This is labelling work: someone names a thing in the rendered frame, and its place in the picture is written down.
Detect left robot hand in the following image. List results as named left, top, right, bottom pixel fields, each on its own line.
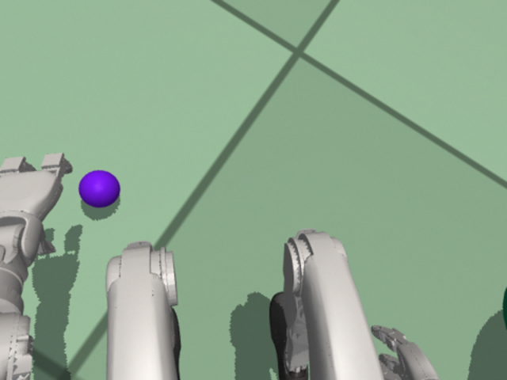
left=0, top=153, right=73, bottom=254

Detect right robot foot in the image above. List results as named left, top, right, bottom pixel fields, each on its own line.
left=269, top=291, right=309, bottom=380

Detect left robot arm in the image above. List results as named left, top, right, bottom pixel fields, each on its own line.
left=0, top=211, right=44, bottom=380

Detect ball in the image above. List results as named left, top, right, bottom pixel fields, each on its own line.
left=78, top=170, right=120, bottom=207

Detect right robot hand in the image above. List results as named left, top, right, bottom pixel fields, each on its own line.
left=371, top=325, right=440, bottom=380

